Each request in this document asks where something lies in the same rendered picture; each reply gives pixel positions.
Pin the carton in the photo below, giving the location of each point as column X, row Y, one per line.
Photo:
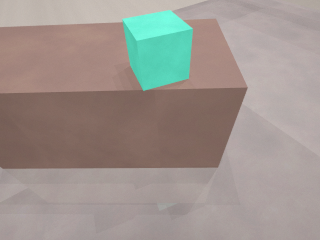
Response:
column 159, row 48

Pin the pedestal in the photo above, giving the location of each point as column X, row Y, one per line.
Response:
column 69, row 99

